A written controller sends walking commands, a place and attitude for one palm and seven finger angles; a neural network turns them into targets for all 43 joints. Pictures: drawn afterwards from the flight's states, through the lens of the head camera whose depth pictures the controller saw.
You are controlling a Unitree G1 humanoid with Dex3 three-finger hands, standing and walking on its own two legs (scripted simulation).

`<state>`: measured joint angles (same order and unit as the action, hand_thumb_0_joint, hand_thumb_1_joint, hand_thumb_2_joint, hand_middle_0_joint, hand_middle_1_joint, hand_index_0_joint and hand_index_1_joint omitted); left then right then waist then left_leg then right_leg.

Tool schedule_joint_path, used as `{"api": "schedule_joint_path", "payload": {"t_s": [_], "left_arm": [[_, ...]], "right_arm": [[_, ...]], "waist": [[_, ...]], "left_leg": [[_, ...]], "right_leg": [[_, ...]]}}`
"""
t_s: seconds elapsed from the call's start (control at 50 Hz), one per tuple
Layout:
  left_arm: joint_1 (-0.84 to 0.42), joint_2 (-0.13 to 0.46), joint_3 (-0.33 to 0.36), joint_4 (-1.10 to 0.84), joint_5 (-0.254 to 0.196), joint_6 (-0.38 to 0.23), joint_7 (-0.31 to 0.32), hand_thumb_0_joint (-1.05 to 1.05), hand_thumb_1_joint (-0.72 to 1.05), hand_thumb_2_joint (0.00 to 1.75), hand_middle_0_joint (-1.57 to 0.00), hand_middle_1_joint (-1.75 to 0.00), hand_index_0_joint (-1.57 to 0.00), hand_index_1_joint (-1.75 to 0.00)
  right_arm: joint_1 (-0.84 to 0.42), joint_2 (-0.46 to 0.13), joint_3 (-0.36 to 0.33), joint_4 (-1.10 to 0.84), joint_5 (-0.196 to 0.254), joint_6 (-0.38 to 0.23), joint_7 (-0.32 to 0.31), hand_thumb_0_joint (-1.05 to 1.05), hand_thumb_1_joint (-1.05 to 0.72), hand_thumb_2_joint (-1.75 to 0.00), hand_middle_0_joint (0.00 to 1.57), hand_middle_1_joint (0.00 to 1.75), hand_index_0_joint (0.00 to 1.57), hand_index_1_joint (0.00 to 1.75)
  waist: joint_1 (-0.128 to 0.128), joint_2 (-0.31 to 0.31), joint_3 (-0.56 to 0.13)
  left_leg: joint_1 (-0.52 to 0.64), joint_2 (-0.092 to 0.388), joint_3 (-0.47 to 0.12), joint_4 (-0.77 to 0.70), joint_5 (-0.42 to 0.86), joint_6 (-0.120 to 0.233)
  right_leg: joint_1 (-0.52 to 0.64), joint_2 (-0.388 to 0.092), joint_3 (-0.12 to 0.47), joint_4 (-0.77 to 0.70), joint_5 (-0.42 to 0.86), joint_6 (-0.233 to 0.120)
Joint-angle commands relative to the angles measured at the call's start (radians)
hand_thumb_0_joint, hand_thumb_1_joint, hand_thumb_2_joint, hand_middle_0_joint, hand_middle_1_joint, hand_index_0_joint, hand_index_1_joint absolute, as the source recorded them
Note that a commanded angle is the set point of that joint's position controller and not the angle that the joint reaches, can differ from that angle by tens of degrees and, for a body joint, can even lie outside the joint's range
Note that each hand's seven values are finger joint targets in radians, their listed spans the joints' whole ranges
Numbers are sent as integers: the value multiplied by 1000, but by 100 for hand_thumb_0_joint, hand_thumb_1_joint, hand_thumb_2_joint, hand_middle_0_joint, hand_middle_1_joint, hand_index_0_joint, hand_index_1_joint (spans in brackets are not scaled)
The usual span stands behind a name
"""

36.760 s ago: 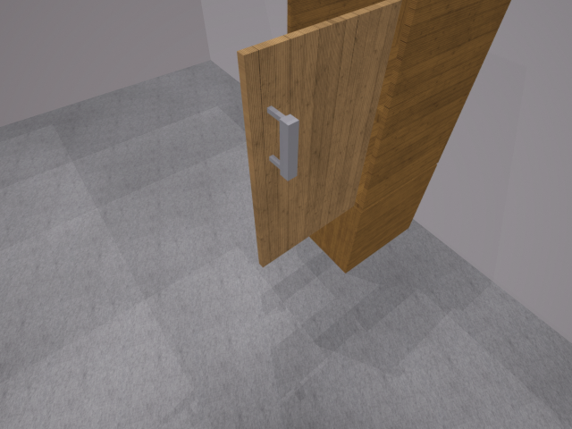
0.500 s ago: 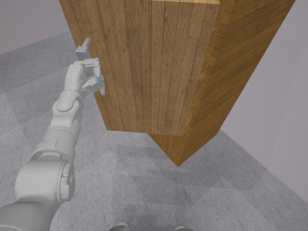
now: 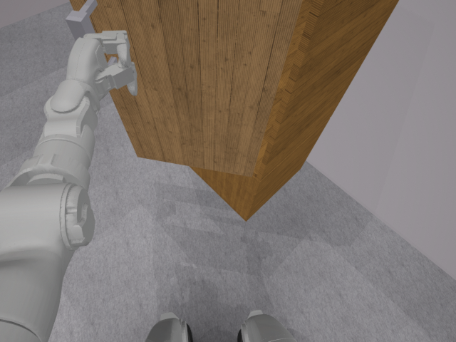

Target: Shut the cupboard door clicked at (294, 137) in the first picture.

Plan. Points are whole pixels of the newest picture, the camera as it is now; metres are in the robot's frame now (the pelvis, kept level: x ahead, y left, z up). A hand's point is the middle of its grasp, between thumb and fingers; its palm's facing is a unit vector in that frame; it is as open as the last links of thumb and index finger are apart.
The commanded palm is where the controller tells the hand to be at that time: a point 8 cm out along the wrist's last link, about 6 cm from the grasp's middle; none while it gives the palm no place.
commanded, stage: push the door shut along its arc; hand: left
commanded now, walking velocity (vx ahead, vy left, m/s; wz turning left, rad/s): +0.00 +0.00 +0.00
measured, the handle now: (97, 44) +0.61 +0.15 +0.13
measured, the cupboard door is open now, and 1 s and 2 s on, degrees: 36 24 23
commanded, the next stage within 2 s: pull the fist back off the door in 0.78 s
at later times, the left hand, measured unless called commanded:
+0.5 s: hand (155, 49) +0.58 +0.06 +0.14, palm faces -0.33 -0.94 -0.02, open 3.0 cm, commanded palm +0.59 +0.10 +0.13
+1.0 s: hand (166, 34) +0.61 +0.04 +0.14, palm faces -0.09 -0.99 +0.11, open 3.2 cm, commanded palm +0.61 +0.05 +0.13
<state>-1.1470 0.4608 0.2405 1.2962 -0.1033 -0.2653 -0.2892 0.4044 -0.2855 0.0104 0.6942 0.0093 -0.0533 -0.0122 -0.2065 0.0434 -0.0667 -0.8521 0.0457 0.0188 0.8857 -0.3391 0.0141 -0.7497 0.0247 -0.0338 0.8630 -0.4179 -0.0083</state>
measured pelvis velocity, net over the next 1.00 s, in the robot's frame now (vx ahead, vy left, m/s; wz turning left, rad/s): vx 0.00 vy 0.00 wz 0.00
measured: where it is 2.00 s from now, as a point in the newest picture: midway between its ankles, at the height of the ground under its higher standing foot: outside the picture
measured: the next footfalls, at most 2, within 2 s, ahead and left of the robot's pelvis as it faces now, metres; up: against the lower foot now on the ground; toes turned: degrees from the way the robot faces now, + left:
none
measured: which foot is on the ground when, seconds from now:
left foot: down 0.00-1.00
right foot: down 0.00-1.00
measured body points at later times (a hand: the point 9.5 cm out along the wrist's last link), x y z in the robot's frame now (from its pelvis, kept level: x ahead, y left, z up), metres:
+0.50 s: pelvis +0.01 +0.00 -0.01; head +0.16 +0.00 +0.42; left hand +0.59 +0.11 +0.14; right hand -0.05 -0.27 -0.12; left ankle +0.04 +0.11 -0.69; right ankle -0.01 -0.12 -0.69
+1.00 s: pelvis +0.00 +0.00 -0.03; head +0.17 +0.01 +0.39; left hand +0.61 +0.09 +0.14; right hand -0.06 -0.26 -0.12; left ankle +0.04 +0.11 -0.69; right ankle -0.01 -0.12 -0.69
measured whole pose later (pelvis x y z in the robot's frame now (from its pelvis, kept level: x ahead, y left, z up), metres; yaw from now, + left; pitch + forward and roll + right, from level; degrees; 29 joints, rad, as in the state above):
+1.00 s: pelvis +0.00 +0.00 -0.03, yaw +0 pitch +27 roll -4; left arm -1.53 0.45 0.32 1.43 -0.01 -0.13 -0.01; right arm 0.46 -0.28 0.01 0.71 -0.08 -0.08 0.03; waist -0.29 0.07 -0.10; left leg -1.12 0.06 -0.02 1.04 -0.39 0.00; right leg -1.00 0.04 -0.07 0.99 -0.47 -0.02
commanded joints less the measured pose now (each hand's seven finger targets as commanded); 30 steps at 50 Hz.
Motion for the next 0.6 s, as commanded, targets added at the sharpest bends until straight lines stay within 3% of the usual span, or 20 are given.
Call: {"api": "schedule_joint_path", "payload": {"t_s": [0.0,0.02,0.06,0.1,0.16,0.24,0.32,0.4,0.42,0.5,0.54,0.58], "left_arm": [[-582,145,1,-226,-11,-50,-30,0,90,90,-130,-150,-130,-150],[-601,146,4,-233,-17,-50,-31,0,90,90,-130,-150,-130,-150],[-608,150,3,-191,-11,-30,-34,0,90,90,-130,-150,-130,-150],[-648,202,33,-167,2,-18,-28,0,90,90,-130,-150,-130,-150],[-701,199,29,-216,15,-32,-21,0,90,90,-130,-150,-130,-150],[-678,218,44,-176,29,-18,-28,0,90,90,-130,-150,-130,-150],[-675,274,85,-145,44,3,-32,0,90,90,-130,-150,-130,-150],[-729,233,40,-143,47,12,-51,0,90,90,-130,-150,-130,-150],[-769,222,32,-168,43,4,-55,0,90,90,-130,-150,-130,-150],[-804,226,26,-144,40,17,-75,0,90,90,-130,-150,-130,-150],[-823,209,15,-148,39,17,-82,0,90,90,-130,-150,-130,-150],[-834,179,-5,-131,38,28,-87,0,90,90,-130,-150,-130,-150]], "right_arm": [[169,-178,-66,-38,-1,-12,-11,0,-90,-90,20,30,20,30],[178,-179,-64,-37,-5,-13,-13,0,-90,-90,20,30,20,30],[182,-182,-63,-31,-4,-8,-13,0,-90,-90,20,30,20,30],[195,-188,-61,-25,-7,-5,-15,0,-90,-90,20,30,20,30],[207,-183,-64,-23,-16,-9,-13,0,-90,-90,20,30,20,30],[225,-184,-64,-25,-22,4,-9,0,-90,-90,20,30,20,30],[243,-190,-63,-37,-26,16,-11,0,-90,-90,20,30,20,30],[248,-188,-66,-30,-27,21,-12,0,-90,-90,20,30,20,30],[254,-187,-67,-23,-31,20,-16,0,-90,-90,20,30,20,30],[255,-190,-68,-8,-32,16,-17,0,-90,-90,20,30,20,30],[255,-189,-67,1,-37,13,-18,0,-90,-90,20,30,20,30],[252,-188,-67,9,-38,10,-18,0,-90,-90,20,30,20,30]], "waist": [[-53,62,-507],[-52,83,-513],[-65,50,-488],[-75,38,-463],[-73,113,-545],[-70,97,-565],[-73,55,-555],[-100,57,-529],[-109,81,-547],[-123,85,-547],[-122,110,-570],[-132,115,-552]], "left_leg": [[487,-24,-83,-35,268,25],[500,-27,-86,-30,289,26],[470,-24,-87,-25,262,28],[429,-24,-88,-21,240,30],[491,-23,-95,2,319,26],[481,-26,-92,15,377,28],[416,-35,-75,24,369,36],[406,-32,-75,34,343,37],[432,-34,-75,39,370,39],[427,-33,-78,51,351,39],[459,-33,-86,59,377,38],[451,-32,-86,68,367,40]], "right_leg": [[-19,27,16,-116,300,-6],[-25,28,11,-110,306,-9],[-43,30,12,-116,289,-5],[-45,29,13,-113,275,-4],[-64,29,12,-91,315,-9],[-49,34,7,-75,369,-9],[-9,36,14,-75,406,-6],[-41,39,12,-80,393,-2],[-48,38,12,-76,405,-5],[-72,41,9,-77,382,-5],[-95,43,2,-68,380,-10],[-122,45,-1,-68,366,-10]]}}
